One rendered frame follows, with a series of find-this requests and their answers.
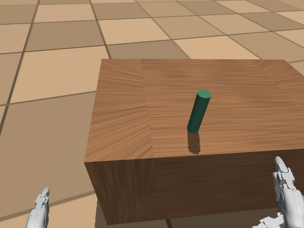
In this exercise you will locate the can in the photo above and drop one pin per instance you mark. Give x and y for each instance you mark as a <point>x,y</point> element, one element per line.
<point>198,111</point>

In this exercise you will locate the left robot hand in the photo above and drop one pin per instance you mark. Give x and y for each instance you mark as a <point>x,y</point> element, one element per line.
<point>38,217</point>

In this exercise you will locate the right robot hand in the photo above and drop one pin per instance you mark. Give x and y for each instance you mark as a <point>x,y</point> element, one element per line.
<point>290,210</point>

